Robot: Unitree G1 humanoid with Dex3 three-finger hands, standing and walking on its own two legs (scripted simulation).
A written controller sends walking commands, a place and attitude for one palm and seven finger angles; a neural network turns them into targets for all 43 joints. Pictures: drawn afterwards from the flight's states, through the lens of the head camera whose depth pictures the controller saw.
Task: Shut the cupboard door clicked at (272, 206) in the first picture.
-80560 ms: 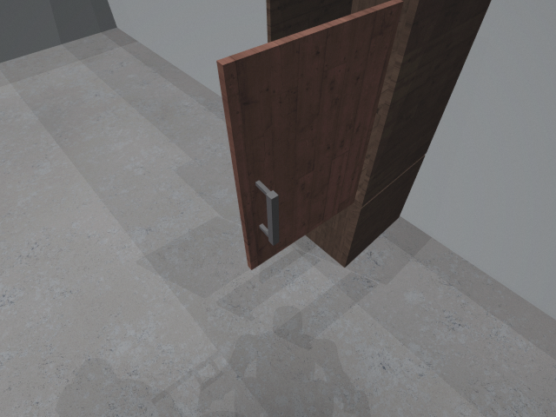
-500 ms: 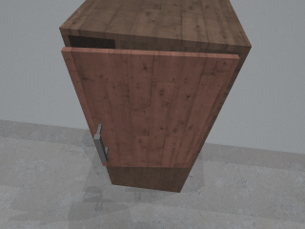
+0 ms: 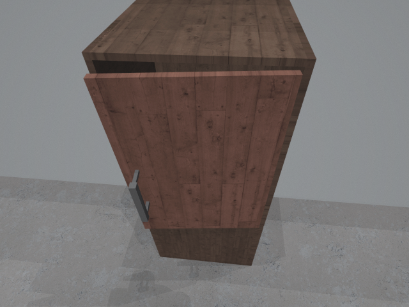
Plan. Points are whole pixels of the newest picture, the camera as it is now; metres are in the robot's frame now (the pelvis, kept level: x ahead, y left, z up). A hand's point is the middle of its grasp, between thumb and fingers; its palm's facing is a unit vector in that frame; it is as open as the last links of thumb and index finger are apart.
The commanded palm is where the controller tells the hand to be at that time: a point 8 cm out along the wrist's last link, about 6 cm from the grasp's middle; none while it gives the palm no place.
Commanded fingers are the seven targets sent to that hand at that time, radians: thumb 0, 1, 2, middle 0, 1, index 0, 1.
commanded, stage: come to a stop and stand still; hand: left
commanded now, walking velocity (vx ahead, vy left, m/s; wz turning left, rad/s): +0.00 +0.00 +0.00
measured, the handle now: (141, 197) +0.42 +0.21 -0.10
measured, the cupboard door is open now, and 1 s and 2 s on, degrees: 6 6 6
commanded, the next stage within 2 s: look again from close up in 1.08 s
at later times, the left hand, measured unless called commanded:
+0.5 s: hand out of the picture -0.01 +0.11 -0.17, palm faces +0.02 -0.99 -0.15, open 7.4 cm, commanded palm none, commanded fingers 0.00 0.90 0.90 -0.20 -0.30 -0.20 -0.30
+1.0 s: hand out of the picture +0.01 +0.10 -0.17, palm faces +0.02 -0.99 -0.16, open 7.4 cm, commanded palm none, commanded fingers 0.00 0.90 0.90 -0.20 -0.30 -0.20 -0.30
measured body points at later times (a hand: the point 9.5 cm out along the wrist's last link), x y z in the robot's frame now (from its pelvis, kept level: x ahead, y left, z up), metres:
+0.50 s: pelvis +0.01 -0.03 +0.00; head +0.02 -0.04 +0.45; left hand -0.01 +0.16 -0.16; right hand -0.01 -0.24 -0.16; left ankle +0.00 +0.05 -0.74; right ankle -0.02 -0.12 -0.74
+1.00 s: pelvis +0.03 -0.05 +0.01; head +0.04 -0.06 +0.45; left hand +0.01 +0.15 -0.16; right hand +0.01 -0.26 -0.16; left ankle +0.00 +0.05 -0.74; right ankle -0.02 -0.12 -0.74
